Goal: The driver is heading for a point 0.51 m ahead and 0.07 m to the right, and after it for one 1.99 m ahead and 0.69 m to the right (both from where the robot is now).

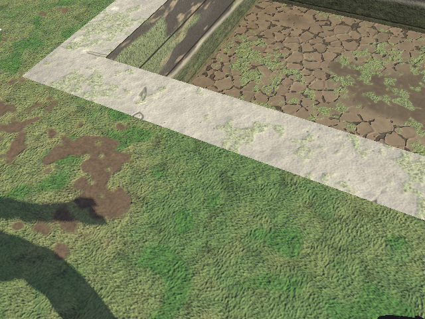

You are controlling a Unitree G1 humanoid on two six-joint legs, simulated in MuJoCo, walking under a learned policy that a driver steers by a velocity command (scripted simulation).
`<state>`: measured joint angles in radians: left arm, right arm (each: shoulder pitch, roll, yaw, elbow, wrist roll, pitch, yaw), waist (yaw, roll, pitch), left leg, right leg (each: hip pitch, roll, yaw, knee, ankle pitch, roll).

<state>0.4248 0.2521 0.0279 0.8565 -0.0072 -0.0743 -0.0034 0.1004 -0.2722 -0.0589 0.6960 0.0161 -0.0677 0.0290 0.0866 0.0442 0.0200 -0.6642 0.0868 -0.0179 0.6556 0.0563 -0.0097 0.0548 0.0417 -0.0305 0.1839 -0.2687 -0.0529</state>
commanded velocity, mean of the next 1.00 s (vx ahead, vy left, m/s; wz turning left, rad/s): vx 0.30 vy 0.00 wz -0.04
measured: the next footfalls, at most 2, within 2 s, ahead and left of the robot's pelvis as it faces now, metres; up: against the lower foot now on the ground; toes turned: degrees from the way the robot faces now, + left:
left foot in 0.14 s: +0.28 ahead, +0.13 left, +0.00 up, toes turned +1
right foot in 0.58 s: +0.26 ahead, -0.10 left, +0.00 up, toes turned -2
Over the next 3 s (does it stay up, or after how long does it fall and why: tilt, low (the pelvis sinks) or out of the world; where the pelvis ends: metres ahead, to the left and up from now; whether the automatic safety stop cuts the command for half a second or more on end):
stays up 0.63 -0.10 -0.02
